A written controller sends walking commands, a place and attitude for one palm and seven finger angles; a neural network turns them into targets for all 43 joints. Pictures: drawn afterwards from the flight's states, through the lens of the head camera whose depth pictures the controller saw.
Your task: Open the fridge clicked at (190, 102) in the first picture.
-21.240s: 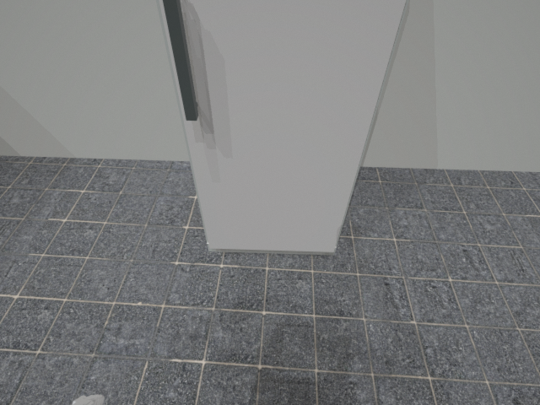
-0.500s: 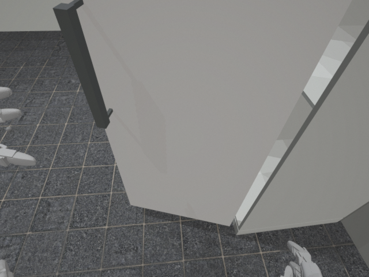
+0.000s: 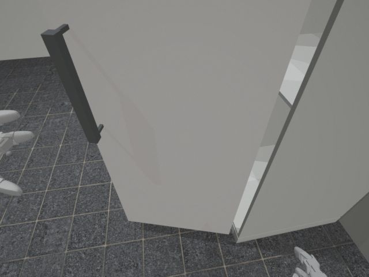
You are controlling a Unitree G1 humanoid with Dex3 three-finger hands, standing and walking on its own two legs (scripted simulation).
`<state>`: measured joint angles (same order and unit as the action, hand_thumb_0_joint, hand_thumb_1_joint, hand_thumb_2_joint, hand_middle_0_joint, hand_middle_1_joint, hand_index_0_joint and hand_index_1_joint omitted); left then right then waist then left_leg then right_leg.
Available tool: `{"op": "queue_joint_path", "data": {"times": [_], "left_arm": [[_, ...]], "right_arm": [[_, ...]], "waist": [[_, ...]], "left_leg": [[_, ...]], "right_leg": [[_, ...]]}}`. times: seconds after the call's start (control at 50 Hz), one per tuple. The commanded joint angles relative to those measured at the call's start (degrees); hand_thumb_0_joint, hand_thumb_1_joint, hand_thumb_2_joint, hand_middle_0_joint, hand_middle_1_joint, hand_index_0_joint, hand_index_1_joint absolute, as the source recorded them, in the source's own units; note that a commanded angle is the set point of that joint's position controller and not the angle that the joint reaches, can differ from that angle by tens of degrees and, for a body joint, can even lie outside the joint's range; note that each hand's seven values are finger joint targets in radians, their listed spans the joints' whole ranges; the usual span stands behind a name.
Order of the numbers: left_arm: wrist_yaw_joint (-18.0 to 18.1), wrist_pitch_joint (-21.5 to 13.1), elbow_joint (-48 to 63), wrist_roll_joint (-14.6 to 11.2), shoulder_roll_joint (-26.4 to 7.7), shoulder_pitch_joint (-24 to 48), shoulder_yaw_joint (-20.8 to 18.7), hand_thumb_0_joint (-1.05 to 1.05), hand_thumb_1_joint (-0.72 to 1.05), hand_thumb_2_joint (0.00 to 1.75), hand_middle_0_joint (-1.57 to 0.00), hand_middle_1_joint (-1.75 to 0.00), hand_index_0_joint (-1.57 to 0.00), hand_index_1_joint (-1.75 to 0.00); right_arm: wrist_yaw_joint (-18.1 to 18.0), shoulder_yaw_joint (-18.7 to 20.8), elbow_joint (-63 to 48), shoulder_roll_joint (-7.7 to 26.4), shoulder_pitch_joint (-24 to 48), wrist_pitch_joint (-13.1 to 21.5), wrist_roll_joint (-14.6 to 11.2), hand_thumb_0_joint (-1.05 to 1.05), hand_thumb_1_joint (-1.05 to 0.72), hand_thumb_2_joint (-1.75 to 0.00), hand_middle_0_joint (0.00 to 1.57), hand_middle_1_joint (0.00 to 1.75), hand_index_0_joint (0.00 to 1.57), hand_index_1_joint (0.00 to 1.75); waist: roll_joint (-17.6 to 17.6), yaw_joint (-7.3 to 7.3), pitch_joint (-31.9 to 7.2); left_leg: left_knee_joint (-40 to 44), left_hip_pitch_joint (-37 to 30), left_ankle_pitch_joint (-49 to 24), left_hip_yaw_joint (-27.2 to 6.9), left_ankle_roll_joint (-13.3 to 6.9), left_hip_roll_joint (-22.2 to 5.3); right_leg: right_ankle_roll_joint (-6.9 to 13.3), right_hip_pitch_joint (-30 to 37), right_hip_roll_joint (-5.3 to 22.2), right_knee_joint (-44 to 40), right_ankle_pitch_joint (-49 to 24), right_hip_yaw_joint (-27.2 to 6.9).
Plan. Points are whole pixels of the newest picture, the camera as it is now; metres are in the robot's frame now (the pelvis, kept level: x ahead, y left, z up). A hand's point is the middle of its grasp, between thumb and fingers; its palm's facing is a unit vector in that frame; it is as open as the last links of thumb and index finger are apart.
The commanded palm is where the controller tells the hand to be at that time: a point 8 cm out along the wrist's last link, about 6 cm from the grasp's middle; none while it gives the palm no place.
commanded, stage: draw the hand back to the body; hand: left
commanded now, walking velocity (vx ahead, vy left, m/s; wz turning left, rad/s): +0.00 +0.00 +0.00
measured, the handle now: (81, 91) +0.50 +0.30 +0.16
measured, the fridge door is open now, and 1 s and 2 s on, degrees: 71 71 71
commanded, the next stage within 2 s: step back with the hand held close in 1.26 s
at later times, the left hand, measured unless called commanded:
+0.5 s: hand (5, 180) +0.23 +0.32 +0.16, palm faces +0.57 -0.76 -0.31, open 12.6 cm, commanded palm +0.18 +0.34 +0.18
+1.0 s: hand (39, 189) +0.21 +0.25 +0.17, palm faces +0.45 -0.79 -0.41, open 7.9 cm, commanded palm +0.17 +0.29 +0.19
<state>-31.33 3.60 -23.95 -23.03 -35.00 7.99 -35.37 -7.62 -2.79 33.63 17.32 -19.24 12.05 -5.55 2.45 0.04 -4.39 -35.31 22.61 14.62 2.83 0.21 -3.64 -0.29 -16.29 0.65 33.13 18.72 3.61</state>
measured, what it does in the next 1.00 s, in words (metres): stands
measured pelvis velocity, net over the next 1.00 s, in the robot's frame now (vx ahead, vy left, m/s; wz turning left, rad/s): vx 0.03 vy -0.02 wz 0.00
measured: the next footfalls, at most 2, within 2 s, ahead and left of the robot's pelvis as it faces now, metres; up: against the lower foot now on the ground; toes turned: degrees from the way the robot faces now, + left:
none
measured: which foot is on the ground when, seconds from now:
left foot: down 0.00-1.00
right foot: down 0.00-1.00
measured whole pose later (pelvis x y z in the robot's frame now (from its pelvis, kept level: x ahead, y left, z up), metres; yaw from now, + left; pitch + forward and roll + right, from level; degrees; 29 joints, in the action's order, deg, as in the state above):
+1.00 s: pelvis +0.03 -0.02 +0.01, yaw +0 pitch -4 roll +0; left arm 5.4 -5.1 21.7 -4.2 -20.2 -27.6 -19.9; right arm -5.7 -0.9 37.7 13.4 -11.1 7.7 0.2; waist 2.9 -4.0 -0.1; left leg -24.0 7.8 12.4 3.4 1.5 -3.2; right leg 0.5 -2.3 0.5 23.1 17.2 3.4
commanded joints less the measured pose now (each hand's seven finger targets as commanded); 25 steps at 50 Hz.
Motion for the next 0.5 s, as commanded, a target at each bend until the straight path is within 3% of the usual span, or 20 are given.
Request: {"op": "queue_joint_path", "data": {"times": [0.0,0.06,0.16,0.18,0.2,0.22,0.24,0.28,0.3,0.34,0.36,0.38,0.4,0.44,0.46,0.48], "left_arm": [[2.51,-1.43,17.07,-1.75,-15.72,12.09,-3.07,0.00,-0.55,0.20,-0.25,-1.15,-0.25,-1.15],[4.32,-1.77,21.81,-0.97,-15.23,13.95,-2.36,0.00,-0.55,0.20,-0.25,-1.15,-0.25,-1.15],[5.68,-2.35,27.30,-0.75,-12.69,11.73,-0.95,0.00,-0.37,0.29,-0.24,-1.04,-0.24,-1.04],[17.86,-6.40,28.73,8.85,-16.96,14.85,-1.27,0.00,-0.33,0.31,-0.24,-1.02,-0.24,-1.02],[23.30,-7.09,25.31,9.88,-9.48,9.39,2.21,0.00,-0.30,0.32,-0.24,-1.00,-0.24,-1.00],[26.90,-7.67,26.96,11.68,-6.35,5.69,4.11,0.00,-0.26,0.34,-0.24,-0.98,-0.24,-0.98],[29.57,-8.64,29.88,12.67,-5.66,3.54,4.42,0.00,-0.22,0.36,-0.24,-0.96,-0.24,-0.96],[33.40,-10.12,37.25,14.87,-5.60,2.34,4.96,0.00,-0.15,0.39,-0.24,-0.92,-0.24,-0.92],[34.81,-10.48,37.90,15.53,-3.82,-0.37,5.82,0.00,-0.12,0.41,-0.24,-0.89,-0.24,-0.89],[36.94,-11.22,38.83,16.92,-4.76,-1.71,4.60,0.00,-0.04,0.44,-0.23,-0.85,-0.23,-0.85],[37.62,-11.27,39.67,17.29,-3.06,-4.04,5.48,0.00,-0.01,0.46,-0.23,-0.83,-0.23,-0.83],[38.07,-11.47,40.04,17.83,-3.45,-3.93,4.96,0.00,0.03,0.48,-0.23,-0.81,-0.23,-0.81],[38.37,-11.44,40.30,17.93,-1.89,-5.73,5.93,0.00,0.07,0.50,-0.23,-0.79,-0.23,-0.79],[38.97,-11.94,41.30,18.62,-3.43,-5.88,4.58,0.00,0.14,0.53,-0.23,-0.75,-0.23,-0.75],[39.04,-11.97,42.63,18.75,-0.77,-7.44,6.64,0.00,0.17,0.55,-0.22,-0.73,-0.22,-0.73],[39.17,-12.06,42.97,18.94,-1.31,-7.65,6.14,0.00,0.21,0.57,-0.22,-0.70,-0.22,-0.70]], "right_arm": [[-1.09,2.69,-9.40,6.76,8.75,4.52,0.09,0.00,-0.90,-0.90,0.20,0.30,0.20,0.30],[-1.98,2.26,-8.33,6.20,9.73,5.16,0.42,0.00,-0.90,-0.90,0.20,0.30,0.20,0.30],[-2.74,1.51,-7.08,5.28,11.51,6.15,0.85,0.00,-0.90,-0.90,0.20,0.30,0.20,0.30],[-1.30,1.20,-5.50,5.28,11.21,5.97,4.01,0.00,-0.90,-0.90,0.20,0.30,0.20,0.30],[-1.10,1.34,-4.82,5.01,11.77,5.92,4.27,0.00,-0.90,-0.90,0.20,0.30,0.20,0.30],[-0.92,1.56,-4.57,4.76,12.35,5.27,4.12,0.00,-0.90,-0.90,0.20,0.30,0.20,0.30],[-0.72,1.88,-4.37,4.86,12.51,4.83,4.13,0.00,-0.90,-0.90,0.20,0.30,0.20,0.30],[-0.10,1.97,-4.43,4.75,13.14,4.15,4.54,0.00,-0.90,-0.90,0.20,0.30,0.20,0.30],[0.00,2.23,-4.12,4.15,13.29,3.91,4.71,0.00,-0.90,-0.90,0.20,0.30,0.20,0.30],[0.24,2.50,-3.27,4.64,13.33,3.44,5.06,0.00,-0.90,-0.90,0.20,0.30,0.20,0.30],[0.29,2.72,-3.38,4.06,13.60,3.16,5.08,0.00,-0.90,-0.90,0.20,0.30,0.20,0.30],[0.38,2.63,-3.20,4.12,14.01,2.77,5.07,0.00,-0.90,-0.90,0.20,0.30,0.20,0.30],[0.41,2.77,-3.10,3.57,14.21,2.39,5.08,0.00,-0.90,-0.90,0.20,0.30,0.20,0.30],[0.31,2.93,-2.70,3.96,14.74,1.98,5.36,0.00,-0.90,-0.90,0.20,0.30,0.20,0.30],[0.45,3.03,-2.94,3.26,14.80,1.81,5.28,0.00,-0.90,-0.90,0.20,0.30,0.20,0.30],[0.54,2.82,-2.92,3.37,15.19,1.56,5.30,0.00,-0.90,-0.90,0.20,0.30,0.20,0.30]], "waist": [[2.78,-2.35,-6.32],[5.09,-2.06,-5.80],[5.71,-2.28,-6.84],[5.45,-2.11,1.38],[4.06,-1.33,2.40],[4.83,-1.97,1.84],[4.17,-2.40,-0.79],[6.62,-2.87,-4.80],[6.46,-2.67,-4.46],[3.76,-2.86,-4.56],[3.02,-2.88,-3.95],[2.57,-3.05,-3.71],[2.93,-2.98,-2.74],[1.95,-3.37,-2.53],[3.70,-3.12,-2.27],[3.08,-3.47,-2.24]], "left_leg": [[6.16,-9.87,-4.32,-3.85,-1.72,3.29],[6.84,-11.60,-3.40,-4.22,-1.72,3.20],[7.68,-14.21,-4.06,-4.43,-1.66,3.12],[8.89,-10.82,-1.32,-3.61,-0.99,4.41],[10.66,-10.59,1.74,-4.69,-0.35,3.72],[12.07,-11.88,3.47,-4.88,-0.36,3.25],[12.53,-13.24,2.15,-4.25,-0.66,3.33],[13.23,-15.98,-0.80,-3.82,-0.69,3.00],[13.40,-16.59,-1.63,-3.25,-0.74,2.67],[13.88,-17.27,-3.56,-2.68,-1.04,2.66],[13.84,-16.74,-4.95,-2.16,-1.13,2.45],[14.03,-17.40,-5.78,-1.68,-1.18,2.58],[14.18,-17.41,-6.22,-1.35,-1.23,2.54],[14.73,-18.18,-6.81,-1.25,-1.35,2.70],[14.67,-18.21,-7.94,-1.05,-1.29,2.58],[15.04,-18.59,-8.24,-1.17,-1.24,2.77]], "right_leg": [[0.14,-3.56,-2.32,-6.96,-7.07,-1.22],[0.50,-3.18,-2.34,-7.97,-5.22,-1.42],[0.62,-0.94,-2.45,-8.72,-6.19,-1.09],[0.57,-4.42,-1.80,-13.31,-2.66,-2.67],[0.71,-3.53,-1.05,-12.42,-1.25,-1.23],[0.78,-2.45,-1.00,-12.24,-0.91,-1.07],[0.95,0.34,-0.98,-12.60,-2.10,-1.03],[1.14,3.06,-0.88,-11.84,-4.35,-1.11],[1.07,3.67,-0.94,-11.70,-4.84,-0.95],[0.97,4.74,-1.33,-12.85,-6.29,-1.07],[0.88,5.96,-1.09,-12.56,-7.05,-1.01],[0.81,5.69,-1.21,-12.94,-7.51,-1.06],[0.71,6.08,-1.14,-13.02,-7.78,-1.04],[0.67,6.47,-1.42,-13.91,-8.22,-0.99],[0.77,7.39,-1.10,-13.36,-9.02,-0.94],[0.74,7.28,-1.27,-13.51,-9.18,-0.85]]}}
